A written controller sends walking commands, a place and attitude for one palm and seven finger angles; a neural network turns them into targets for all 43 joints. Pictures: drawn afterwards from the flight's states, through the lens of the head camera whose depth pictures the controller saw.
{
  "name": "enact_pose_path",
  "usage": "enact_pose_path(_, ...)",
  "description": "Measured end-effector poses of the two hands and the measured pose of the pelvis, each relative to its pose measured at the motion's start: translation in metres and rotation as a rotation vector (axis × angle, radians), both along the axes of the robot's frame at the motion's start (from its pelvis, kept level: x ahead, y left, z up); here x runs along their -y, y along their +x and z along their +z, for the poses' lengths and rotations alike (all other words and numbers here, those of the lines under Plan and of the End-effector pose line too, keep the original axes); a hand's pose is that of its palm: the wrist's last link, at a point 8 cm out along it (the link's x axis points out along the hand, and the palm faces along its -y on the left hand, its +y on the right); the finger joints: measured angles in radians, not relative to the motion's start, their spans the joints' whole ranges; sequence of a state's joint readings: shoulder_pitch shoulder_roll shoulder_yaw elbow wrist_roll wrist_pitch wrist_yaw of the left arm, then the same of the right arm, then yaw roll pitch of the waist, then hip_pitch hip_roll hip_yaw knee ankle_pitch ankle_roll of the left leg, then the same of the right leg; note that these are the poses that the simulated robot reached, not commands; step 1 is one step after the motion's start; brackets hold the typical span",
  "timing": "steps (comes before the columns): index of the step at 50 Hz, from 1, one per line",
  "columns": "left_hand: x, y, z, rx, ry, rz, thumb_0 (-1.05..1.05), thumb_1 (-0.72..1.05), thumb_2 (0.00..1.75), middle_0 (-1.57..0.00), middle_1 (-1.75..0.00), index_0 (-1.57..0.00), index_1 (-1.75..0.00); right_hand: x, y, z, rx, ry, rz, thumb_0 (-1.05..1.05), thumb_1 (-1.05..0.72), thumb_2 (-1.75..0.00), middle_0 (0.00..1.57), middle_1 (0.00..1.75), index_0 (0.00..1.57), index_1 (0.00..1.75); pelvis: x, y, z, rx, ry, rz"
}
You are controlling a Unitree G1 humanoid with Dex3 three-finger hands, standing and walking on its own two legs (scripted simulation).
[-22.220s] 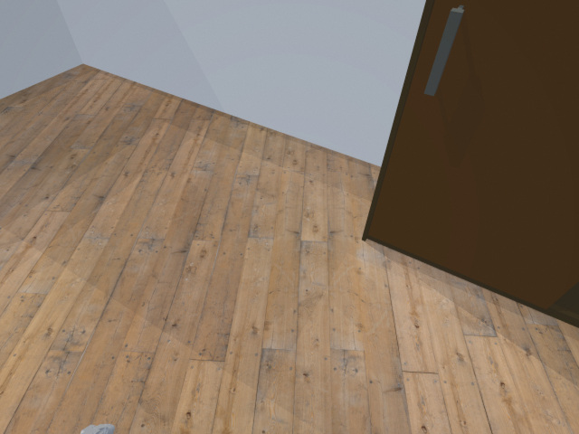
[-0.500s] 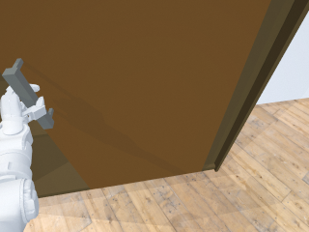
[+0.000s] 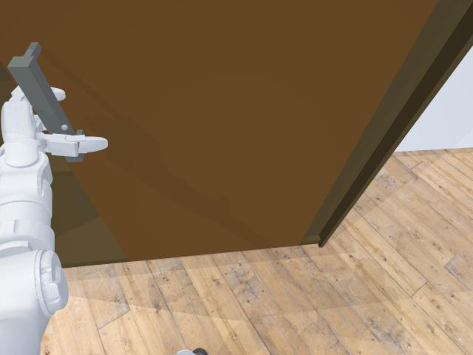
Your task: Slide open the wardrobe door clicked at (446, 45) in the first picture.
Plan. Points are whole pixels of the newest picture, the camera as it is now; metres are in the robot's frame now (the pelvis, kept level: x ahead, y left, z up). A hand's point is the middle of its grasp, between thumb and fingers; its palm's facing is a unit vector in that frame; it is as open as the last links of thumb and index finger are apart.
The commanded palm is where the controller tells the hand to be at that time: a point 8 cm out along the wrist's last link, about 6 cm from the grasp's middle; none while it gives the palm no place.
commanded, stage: loosen the grip on the handle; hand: left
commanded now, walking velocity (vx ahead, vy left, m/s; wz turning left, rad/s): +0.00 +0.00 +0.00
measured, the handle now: (57, 107) +0.51 +0.32 +0.12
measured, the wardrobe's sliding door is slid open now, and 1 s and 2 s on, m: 0.59 0.59 0.59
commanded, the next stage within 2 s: slip the hand off the handle in 0.18 s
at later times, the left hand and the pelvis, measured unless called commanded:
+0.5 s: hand (25, 133) +0.44 +0.34 +0.13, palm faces +0.42 -0.87 -0.26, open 14.6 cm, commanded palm +0.40 +0.36 +0.13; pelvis +0.00 +0.02 +0.00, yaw +1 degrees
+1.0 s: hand out of the picture +0.43 +0.38 +0.12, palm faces +0.40 -0.88 -0.27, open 14.7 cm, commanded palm +0.38 +0.40 +0.13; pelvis -0.02 +0.04 -0.01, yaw +2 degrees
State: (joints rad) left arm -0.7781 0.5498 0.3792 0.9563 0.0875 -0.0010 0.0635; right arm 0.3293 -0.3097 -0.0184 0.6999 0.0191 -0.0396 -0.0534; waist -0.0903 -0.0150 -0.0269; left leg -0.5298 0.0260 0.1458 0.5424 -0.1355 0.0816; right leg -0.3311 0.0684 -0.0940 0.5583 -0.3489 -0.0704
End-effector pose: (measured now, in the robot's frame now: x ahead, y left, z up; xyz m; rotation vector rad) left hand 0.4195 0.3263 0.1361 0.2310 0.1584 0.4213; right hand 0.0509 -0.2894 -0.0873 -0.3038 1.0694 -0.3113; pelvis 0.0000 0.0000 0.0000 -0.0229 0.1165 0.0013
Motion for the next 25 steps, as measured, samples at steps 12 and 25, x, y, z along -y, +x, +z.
enact_pose_path(12, -0.015, -0.011, 0.002, -0.001, 0.009, 0.017, -0.01, -0.53, 0.21, -0.27, -1.17, -0.28, -1.19, -0.031, -0.007, -0.014, -0.03, 0.059, -0.001, 0.01, -0.9, -0.9, 0.21, 0.3, 0.2, 0.3, -0.011, 0.002, -0.001, 0.009, -0.008, 0.014)
enact_pose_path(25, -0.046, -0.026, 0.009, 0.017, 0.012, 0.039, -0.01, -0.55, 0.2, -0.26, -1.15, -0.26, -1.15, -0.042, 0.009, -0.008, 0.036, 0.044, 0.042, 0.01, -0.9, -0.9, 0.21, 0.3, 0.21, 0.3, -0.019, -0.004, -0.003, 0.016, -0.016, 0.024)
